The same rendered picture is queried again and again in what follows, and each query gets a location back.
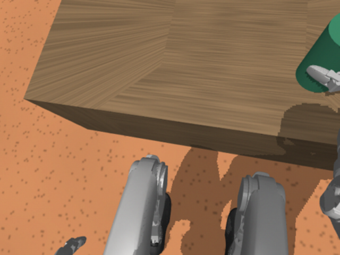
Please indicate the right robot arm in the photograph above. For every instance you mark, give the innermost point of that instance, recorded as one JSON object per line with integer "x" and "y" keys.
{"x": 330, "y": 199}

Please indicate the left robot foot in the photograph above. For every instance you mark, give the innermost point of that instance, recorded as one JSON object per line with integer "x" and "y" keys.
{"x": 157, "y": 248}

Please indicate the right robot foot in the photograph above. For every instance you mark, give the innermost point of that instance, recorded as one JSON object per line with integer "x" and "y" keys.
{"x": 229, "y": 231}

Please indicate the can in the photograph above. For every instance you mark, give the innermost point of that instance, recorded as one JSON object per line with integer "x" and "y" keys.
{"x": 325, "y": 53}

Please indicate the right robot hand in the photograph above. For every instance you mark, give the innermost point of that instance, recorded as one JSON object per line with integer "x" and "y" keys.
{"x": 328, "y": 78}

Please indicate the left robot hand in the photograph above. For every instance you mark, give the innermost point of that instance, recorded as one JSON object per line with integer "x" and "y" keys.
{"x": 71, "y": 246}

